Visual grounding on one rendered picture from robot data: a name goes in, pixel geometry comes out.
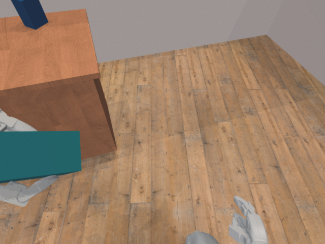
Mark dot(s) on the sponge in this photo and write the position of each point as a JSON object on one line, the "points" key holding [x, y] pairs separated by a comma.
{"points": [[36, 154]]}

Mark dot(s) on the right robot hand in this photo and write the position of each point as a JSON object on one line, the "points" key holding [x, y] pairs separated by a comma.
{"points": [[246, 231]]}

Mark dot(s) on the left robot hand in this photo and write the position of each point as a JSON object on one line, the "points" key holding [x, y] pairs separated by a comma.
{"points": [[14, 192]]}

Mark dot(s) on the table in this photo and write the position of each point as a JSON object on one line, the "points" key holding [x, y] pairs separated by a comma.
{"points": [[50, 79]]}

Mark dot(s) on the robot right thigh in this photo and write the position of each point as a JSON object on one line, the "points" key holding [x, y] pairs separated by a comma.
{"points": [[200, 238]]}

